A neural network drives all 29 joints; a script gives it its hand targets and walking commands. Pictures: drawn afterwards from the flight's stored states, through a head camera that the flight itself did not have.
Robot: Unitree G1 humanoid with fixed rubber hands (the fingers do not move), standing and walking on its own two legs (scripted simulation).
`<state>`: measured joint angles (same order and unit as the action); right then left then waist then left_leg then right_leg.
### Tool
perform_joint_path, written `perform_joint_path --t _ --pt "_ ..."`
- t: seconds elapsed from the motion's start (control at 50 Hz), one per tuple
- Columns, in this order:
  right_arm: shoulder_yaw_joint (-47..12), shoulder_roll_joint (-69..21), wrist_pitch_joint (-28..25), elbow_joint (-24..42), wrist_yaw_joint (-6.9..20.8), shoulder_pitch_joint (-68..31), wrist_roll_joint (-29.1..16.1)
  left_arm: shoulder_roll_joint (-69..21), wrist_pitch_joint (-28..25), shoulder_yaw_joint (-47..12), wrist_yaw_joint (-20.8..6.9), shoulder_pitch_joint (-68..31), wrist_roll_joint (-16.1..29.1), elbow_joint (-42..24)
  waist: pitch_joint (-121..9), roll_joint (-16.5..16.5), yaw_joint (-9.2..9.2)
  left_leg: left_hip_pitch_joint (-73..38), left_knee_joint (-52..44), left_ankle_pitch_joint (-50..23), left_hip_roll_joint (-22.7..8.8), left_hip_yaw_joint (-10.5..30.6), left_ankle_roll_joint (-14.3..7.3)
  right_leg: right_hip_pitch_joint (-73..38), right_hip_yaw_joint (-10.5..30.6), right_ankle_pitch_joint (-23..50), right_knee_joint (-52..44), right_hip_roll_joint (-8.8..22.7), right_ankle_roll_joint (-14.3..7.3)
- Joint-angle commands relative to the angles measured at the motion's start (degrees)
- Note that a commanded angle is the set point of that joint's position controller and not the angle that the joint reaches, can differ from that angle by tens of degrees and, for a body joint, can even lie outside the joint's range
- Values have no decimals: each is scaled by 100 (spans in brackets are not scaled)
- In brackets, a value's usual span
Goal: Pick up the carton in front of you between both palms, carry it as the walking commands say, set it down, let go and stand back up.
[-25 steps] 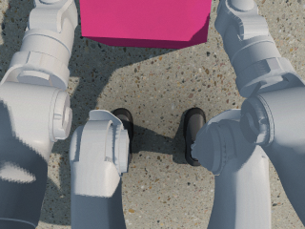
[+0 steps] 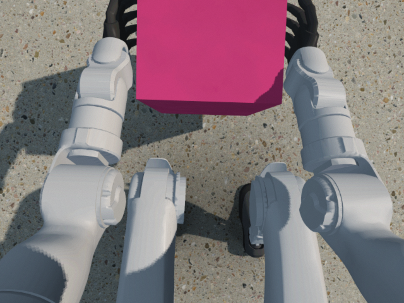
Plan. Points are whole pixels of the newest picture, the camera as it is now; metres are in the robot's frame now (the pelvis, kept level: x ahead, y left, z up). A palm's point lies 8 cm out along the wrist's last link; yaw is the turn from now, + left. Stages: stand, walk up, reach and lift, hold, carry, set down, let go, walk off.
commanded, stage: reach and lift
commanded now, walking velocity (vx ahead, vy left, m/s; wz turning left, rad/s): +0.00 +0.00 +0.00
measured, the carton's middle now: (207, 57) +0.53 +0.04 -0.17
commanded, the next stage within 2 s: none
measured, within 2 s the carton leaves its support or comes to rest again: neither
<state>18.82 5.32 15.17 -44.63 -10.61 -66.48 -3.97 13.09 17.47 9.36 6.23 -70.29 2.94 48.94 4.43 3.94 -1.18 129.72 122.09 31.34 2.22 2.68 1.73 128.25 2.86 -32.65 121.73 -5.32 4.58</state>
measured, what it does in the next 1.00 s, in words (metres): rises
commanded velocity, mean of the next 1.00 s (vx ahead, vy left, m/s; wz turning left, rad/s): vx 0.00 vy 0.00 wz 0.00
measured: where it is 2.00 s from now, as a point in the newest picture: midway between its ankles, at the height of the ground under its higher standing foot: (208, 230)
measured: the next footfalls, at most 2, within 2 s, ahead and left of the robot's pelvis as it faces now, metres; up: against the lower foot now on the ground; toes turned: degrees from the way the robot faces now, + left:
none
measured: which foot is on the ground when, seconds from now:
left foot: down 0.00-1.00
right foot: down 0.00-1.00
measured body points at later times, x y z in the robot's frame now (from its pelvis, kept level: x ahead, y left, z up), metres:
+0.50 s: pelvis +0.01 -0.01 +0.12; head +0.25 +0.02 +0.50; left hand +0.49 +0.19 +0.06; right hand +0.50 -0.12 +0.07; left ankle +0.11 +0.12 -0.35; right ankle +0.11 -0.13 -0.35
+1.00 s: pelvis +0.05 +0.00 +0.26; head +0.18 +0.02 +0.70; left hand +0.44 +0.18 +0.22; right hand +0.45 -0.13 +0.23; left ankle +0.11 +0.12 -0.35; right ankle +0.11 -0.13 -0.35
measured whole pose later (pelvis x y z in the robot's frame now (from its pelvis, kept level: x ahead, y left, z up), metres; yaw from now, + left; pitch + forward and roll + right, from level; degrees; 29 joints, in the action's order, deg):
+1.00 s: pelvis +0.05 +0.00 +0.26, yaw +3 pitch +27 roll +0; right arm 22.6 -7.1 19.6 -34.5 -4.3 -33.6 10.1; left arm -3.8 21.1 20.4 1.3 -34.8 -11.7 35.8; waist -12.4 1.5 -0.4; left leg 72.6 70.8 25.3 2.3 3.7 1.2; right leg 71.4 4.1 -27.0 71.2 -3.5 1.5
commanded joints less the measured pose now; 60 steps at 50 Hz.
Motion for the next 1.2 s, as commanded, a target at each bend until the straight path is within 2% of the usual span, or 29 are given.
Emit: perform_joint_path --t 0.0,0.06,0.1,0.12,0.16,0.22,0.32,0.42,0.52,0.84,1.18 --pt "-2546 -6240 75 1004 1678 -4468 -192 -6638 -20 -1980 -1652 -3571 324 -1233 -7557 -633 -183 -4464 -1585 -1693 593 -719 -70 -3132 -893 1242 -1375 -576 -294" --pt "-1763 -6129 238 242 1700 -3951 496 -6753 162 -1407 -1829 -3332 -131 -462 -6262 -718 100 -3707 -2050 -707 612 -687 -68 -2885 -898 555 -1855 -550 -380" --pt "-1302 -6011 300 -64 1726 -3811 853 -6708 222 -1009 -1920 -3255 -420 -140 -5838 -786 196 -3531 -2287 -366 624 -659 -81 -2820 -880 311 -2111 -554 -437" --pt "-1185 -6016 313 -87 1750 -3805 957 -6700 232 -857 -1950 -3218 -533 -71 -5859 -781 198 -3604 -2385 -333 625 -645 -96 -2844 -864 293 -2217 -561 -443" --pt "-1154 -6132 327 -40 1802 -3903 1005 -6681 235 -612 -1985 -3127 -715 32 -6082 -683 68 -3818 -2562 -394 623 -635 -136 -2985 -829 338 -2393 -566 -419" --pt "-1367 -6427 356 48 1863 -3931 927 -6766 226 -532 -1980 -3040 -848 -12 -6556 -463 -117 -4158 -2792 -599 640 -676 -165 -3382 -786 486 -2656 -581 -343" --pt "-1936 -6817 457 410 1925 -3650 691 -7019 286 -969 -2008 -2915 -674 -535 -7461 -281 -191 -4820 -3070 -1130 663 -701 -167 -4219 -735 972 -2989 -584 -260" --pt "-2544 -7095 558 812 1964 -3181 405 -7329 396 -1598 -1990 -2535 -379 -1064 -7874 -361 -171 -5626 -3370 -1582 688 -656 -109 -4771 -691 1342 -3300 -590 -232" --pt "-2873 -7233 597 994 1987 -2574 281 -7565 449 -1997 -1964 -2026 -220 -1332 -7614 -468 -99 -6191 -3755 -1783 716 -568 -54 -5201 -625 1506 -3701 -593 -242" --pt "-2902 -7362 429 773 2085 -820 539 -7948 267 -2002 -1836 -365 -514 -1187 -5877 -500 4 -7831 -5468 -1741 667 -199 -103 -6677 -280 1458 -5416 -507 -328" --pt "-3415 -7445 508 1188 2141 1050 644 -7985 288 -2511 -1831 1362 -547 -1764 -4424 -424 39 -10209 -7463 -2632 504 130 -186 -9316 157 2490 -7494 -240 -419"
